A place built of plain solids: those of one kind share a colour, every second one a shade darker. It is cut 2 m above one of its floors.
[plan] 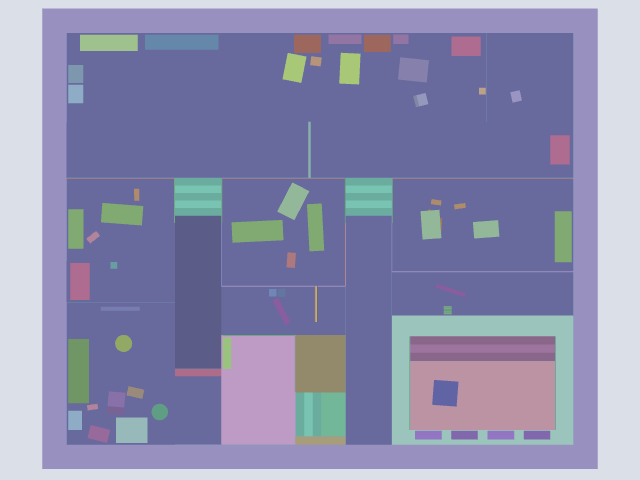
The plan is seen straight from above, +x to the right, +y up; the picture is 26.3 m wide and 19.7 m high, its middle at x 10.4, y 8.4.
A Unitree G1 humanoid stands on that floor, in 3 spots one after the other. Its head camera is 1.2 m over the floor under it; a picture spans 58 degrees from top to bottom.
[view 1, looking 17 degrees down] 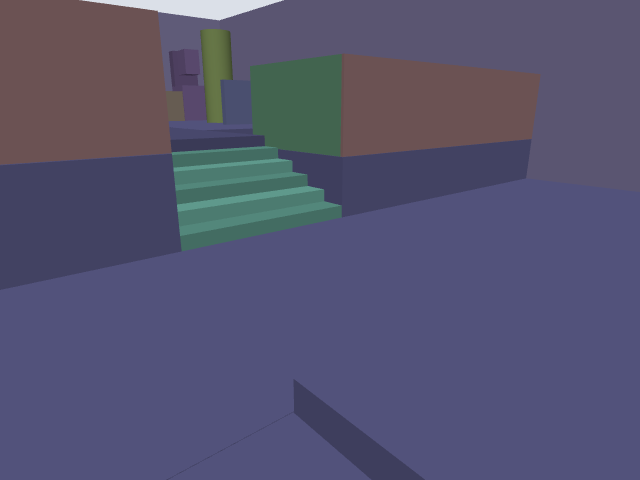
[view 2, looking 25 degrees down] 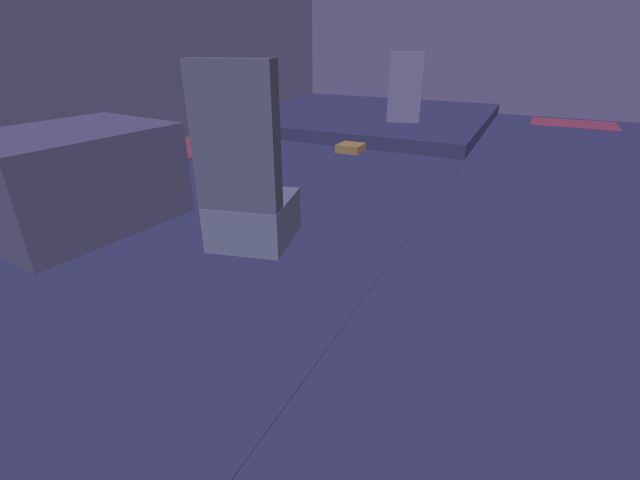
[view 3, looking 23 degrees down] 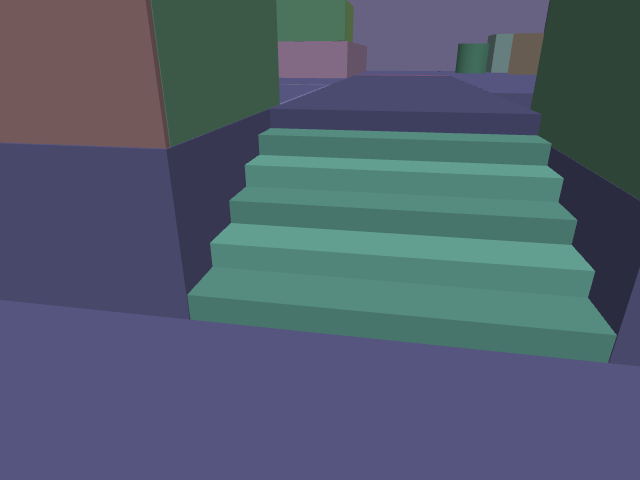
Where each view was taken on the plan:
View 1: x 7.73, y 14.47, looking -130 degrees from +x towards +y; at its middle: floor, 4.10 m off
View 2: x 12.40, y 12.63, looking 26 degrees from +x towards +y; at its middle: floor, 2.84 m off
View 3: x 5.40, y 12.63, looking -80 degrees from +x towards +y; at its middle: step_tread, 2.35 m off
